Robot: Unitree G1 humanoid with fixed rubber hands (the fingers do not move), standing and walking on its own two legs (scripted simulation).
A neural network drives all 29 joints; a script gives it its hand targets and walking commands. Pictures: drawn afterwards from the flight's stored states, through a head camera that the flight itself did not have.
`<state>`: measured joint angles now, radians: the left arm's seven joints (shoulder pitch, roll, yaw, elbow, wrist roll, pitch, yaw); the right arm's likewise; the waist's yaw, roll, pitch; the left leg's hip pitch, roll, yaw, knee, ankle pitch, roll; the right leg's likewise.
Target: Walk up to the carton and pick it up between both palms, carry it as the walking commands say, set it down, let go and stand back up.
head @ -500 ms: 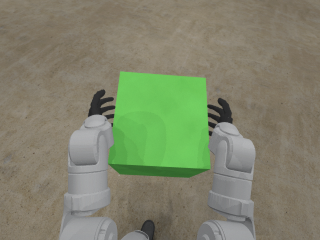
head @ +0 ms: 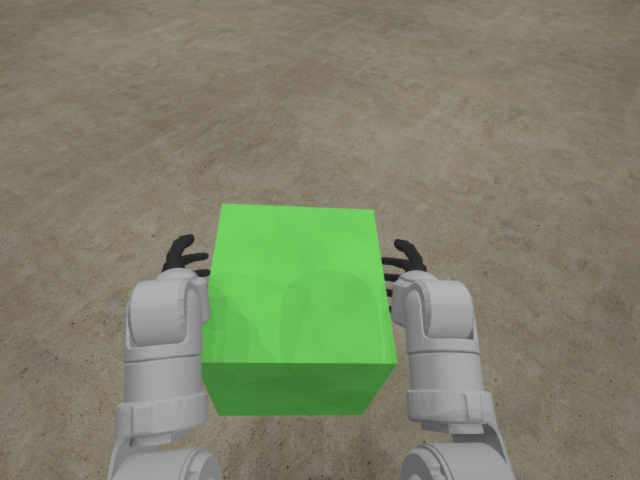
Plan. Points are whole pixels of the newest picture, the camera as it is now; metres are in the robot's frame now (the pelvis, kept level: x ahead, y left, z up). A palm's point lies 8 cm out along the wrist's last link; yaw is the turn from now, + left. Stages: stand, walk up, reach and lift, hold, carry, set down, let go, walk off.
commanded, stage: carry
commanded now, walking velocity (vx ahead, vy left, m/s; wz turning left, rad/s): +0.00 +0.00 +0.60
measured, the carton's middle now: (295, 313) +0.35 +0.02 +0.00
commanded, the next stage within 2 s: none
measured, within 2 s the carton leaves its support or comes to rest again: neither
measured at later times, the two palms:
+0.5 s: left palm out of the picture +0.15 +0.34 +0.11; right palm (250, 344) +0.24 +0.07 +0.11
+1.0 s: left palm out of the picture +0.05 +0.34 +0.15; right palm (232, 452) +0.14 +0.07 +0.14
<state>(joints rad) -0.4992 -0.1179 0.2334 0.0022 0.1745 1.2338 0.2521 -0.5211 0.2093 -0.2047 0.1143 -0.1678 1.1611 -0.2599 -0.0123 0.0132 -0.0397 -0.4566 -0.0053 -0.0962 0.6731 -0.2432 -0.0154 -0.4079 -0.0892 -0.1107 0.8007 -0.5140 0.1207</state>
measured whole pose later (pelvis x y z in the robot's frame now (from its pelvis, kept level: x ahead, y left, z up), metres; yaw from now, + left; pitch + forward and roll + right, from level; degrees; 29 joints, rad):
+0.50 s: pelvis -0.10 +0.10 +0.02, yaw +17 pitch +4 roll -5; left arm -0.38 -0.19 0.13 -0.21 0.15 1.15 0.28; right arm -0.37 0.19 -0.20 -0.18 -0.10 1.12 -0.22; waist 0.04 0.05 -0.01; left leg -0.33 -0.04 -0.03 0.58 -0.29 0.09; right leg -0.58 -0.06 -0.09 1.12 -0.42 0.12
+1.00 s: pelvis -0.19 +0.12 +0.02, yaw +19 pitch +0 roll -1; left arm -0.40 -0.20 0.17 -0.08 0.16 1.18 0.24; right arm -0.38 0.19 -0.19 -0.14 -0.17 1.22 -0.25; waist 0.00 0.06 -0.11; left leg -0.27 -0.19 -0.01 0.31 -0.05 0.04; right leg -0.21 -0.01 -0.04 0.45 -0.24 0.00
